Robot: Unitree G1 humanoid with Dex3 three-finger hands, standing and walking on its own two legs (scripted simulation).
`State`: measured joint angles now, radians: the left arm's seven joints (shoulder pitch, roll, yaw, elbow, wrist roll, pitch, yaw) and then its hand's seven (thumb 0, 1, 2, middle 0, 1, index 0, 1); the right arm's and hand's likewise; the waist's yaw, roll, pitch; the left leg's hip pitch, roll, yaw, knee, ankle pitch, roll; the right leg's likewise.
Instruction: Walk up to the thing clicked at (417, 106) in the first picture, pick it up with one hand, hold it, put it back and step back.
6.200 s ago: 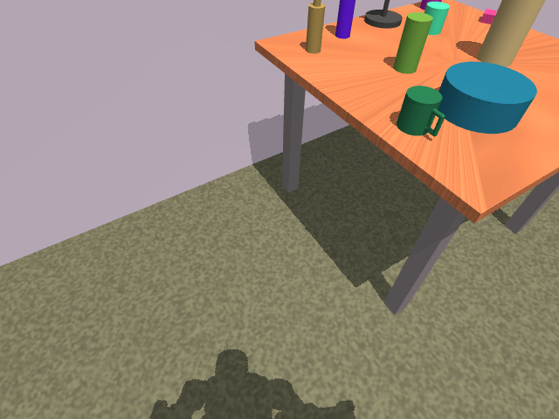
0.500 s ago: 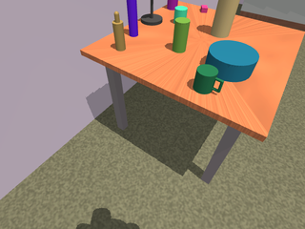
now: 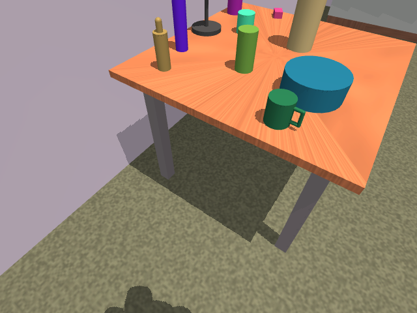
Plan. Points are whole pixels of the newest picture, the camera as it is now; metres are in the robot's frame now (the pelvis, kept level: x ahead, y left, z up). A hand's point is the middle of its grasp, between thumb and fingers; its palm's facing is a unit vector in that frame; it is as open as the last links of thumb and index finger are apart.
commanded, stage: stand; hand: left
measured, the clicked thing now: (284, 111) +0.67 -0.23 -0.01
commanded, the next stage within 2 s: walk up in 0.76 s
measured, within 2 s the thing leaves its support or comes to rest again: neither
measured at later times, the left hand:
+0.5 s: hand out of the picture +0.07 +0.25 -0.16, palm faces -0.03 -0.94 -0.35, open 7.4 cm
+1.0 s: hand out of the picture +0.11 +0.24 -0.15, palm faces -0.18 -0.92 -0.36, open 7.4 cm
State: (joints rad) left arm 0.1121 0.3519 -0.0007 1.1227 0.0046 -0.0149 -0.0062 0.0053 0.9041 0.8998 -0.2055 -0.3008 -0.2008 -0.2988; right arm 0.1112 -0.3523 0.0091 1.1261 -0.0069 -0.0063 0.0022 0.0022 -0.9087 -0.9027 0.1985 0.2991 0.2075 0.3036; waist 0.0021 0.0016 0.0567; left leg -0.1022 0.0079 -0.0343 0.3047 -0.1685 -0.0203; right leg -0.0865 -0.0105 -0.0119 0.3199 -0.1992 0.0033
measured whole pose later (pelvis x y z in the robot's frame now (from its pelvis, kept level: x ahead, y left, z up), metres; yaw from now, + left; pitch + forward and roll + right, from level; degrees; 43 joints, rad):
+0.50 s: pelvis +0.00 +0.00 +0.00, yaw +0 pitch -2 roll +0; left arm 0.12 0.35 0.00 1.12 0.01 -0.01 -0.01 0.01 0.90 0.90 -0.21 -0.30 -0.20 -0.30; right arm 0.12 -0.35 0.01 1.13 -0.01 -0.01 0.00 0.00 -0.91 -0.90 0.20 0.30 0.21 0.30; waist 0.00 0.00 0.06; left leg -0.10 0.01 -0.03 0.30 -0.16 -0.02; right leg -0.09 -0.01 -0.01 0.32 -0.20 0.00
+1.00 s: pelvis +0.01 -0.04 -0.01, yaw -11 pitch -3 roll +2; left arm 0.24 0.44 0.11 0.94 0.03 0.06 -0.12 0.01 0.91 0.90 -0.20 -0.30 -0.20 -0.30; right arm 0.21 -0.42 -0.10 0.97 -0.05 -0.05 -0.01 0.00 -0.90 -0.90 0.20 0.30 0.21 0.30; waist 0.03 -0.03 0.10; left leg -0.06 0.10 0.15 0.43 -0.30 -0.04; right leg -0.41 -0.10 0.03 0.80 -0.38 0.00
